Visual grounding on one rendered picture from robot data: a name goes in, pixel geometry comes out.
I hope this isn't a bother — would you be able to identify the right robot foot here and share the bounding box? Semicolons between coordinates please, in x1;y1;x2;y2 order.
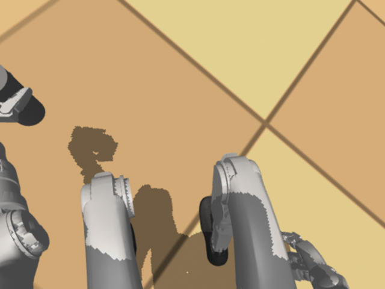
199;196;228;266

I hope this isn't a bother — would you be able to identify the right robot hand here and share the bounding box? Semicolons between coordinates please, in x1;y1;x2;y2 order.
281;232;327;281

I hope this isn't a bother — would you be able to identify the bottle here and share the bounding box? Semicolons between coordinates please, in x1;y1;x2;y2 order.
0;65;45;126

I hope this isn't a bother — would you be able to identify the left robot hand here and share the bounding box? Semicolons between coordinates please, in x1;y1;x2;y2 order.
0;72;32;122

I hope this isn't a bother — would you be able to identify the left robot arm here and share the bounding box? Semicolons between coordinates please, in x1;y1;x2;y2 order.
0;142;49;289

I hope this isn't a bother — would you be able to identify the right robot arm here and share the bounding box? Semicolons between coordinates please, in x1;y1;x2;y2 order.
309;264;350;289

